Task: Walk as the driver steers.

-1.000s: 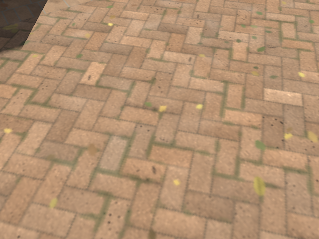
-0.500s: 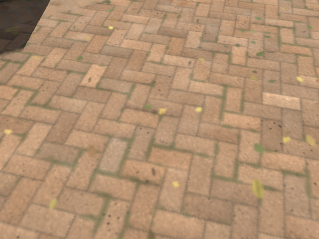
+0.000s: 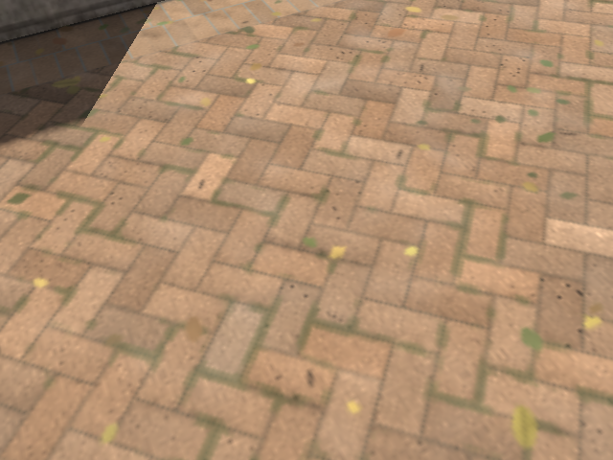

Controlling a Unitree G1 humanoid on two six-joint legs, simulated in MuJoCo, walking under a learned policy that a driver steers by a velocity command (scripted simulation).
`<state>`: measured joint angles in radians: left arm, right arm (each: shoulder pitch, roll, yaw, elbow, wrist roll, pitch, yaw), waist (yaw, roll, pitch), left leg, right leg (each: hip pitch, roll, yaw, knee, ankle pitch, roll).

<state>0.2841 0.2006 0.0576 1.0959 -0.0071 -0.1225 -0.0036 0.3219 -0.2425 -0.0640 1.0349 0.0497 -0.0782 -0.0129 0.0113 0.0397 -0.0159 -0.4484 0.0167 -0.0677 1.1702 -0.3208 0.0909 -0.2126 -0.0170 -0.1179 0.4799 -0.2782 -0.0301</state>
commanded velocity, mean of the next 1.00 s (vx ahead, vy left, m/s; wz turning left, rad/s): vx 0.48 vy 0.00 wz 0.54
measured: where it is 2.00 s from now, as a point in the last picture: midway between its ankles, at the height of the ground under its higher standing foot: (157, 325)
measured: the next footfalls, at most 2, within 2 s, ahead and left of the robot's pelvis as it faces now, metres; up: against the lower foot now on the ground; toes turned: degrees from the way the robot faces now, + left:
left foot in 0.40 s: +0.35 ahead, +0.16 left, +0.00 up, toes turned +17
right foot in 0.92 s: +0.69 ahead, +0.10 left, +0.00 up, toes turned +34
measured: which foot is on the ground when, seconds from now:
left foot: up 0.00-0.38, down 0.40-0.92, up 0.94-1.00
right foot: down 0.00-0.42, up 0.44-0.90, down 0.92-1.00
